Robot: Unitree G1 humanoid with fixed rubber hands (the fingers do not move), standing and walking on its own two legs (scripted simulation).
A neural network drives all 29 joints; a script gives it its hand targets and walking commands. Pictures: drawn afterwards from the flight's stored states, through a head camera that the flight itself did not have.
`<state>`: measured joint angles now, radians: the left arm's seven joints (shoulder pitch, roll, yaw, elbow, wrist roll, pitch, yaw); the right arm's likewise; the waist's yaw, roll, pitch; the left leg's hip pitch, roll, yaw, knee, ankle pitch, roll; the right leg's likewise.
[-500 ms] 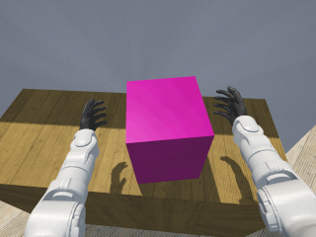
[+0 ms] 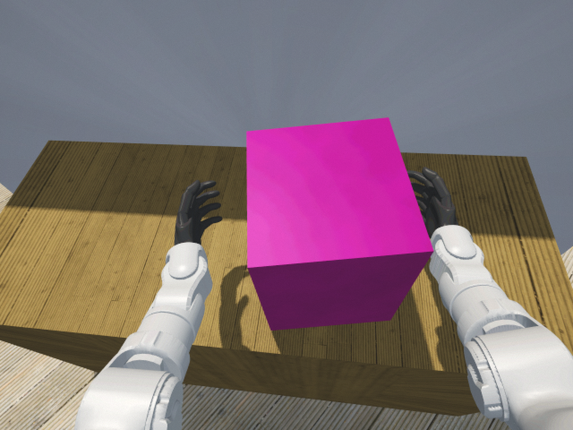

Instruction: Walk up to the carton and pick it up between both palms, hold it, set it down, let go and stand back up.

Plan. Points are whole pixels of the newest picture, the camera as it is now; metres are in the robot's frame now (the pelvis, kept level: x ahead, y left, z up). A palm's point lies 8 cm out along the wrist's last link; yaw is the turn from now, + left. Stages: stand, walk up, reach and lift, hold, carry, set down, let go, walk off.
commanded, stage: reach and lift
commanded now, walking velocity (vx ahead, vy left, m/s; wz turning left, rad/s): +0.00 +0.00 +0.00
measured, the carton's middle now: (324, 233) +0.41 +0.01 -0.01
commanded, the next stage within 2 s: none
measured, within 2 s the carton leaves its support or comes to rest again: leaves its support in 1.84 s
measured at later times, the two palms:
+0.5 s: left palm (220, 241) +0.37 +0.16 +0.01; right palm (421, 224) +0.43 -0.13 +0.00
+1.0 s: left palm (222, 239) +0.37 +0.16 +0.02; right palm (420, 226) +0.42 -0.13 +0.01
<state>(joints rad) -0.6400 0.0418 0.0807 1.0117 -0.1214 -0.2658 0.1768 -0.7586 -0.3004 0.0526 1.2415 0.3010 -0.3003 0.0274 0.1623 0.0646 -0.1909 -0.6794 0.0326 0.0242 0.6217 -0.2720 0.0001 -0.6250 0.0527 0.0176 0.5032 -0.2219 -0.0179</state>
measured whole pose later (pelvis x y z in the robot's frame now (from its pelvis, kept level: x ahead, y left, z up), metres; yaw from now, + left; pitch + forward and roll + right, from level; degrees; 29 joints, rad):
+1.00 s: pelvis +0.00 +0.00 +0.00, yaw +0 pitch +20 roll -2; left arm -0.64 -0.08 0.18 1.00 0.10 -0.27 0.25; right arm -0.76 -0.16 -0.13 1.24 0.04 -0.31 -0.04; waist 0.13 0.04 -0.19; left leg -0.67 0.03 0.02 0.60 -0.27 0.00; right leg -0.63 0.05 0.02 0.50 -0.22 -0.01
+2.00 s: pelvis -0.01 -0.02 +0.00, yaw +0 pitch +19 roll -1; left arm -0.66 -0.06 0.22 1.06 0.03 -0.34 0.20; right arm -0.72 -0.10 -0.13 1.12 -0.03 -0.26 -0.12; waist 0.09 0.05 -0.24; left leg -0.65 0.03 0.02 0.56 -0.24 0.00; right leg -0.63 0.05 0.02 0.50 -0.21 -0.01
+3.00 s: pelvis -0.03 -0.05 +0.01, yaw +1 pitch +3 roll +1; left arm -0.66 0.00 0.22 0.66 0.14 0.31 0.10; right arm -0.72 -0.06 -0.05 0.87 0.11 0.21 -0.20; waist 0.05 -0.04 -0.17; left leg -0.28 0.03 0.02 0.41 -0.17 -0.03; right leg -0.31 0.05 0.02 0.47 -0.21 -0.01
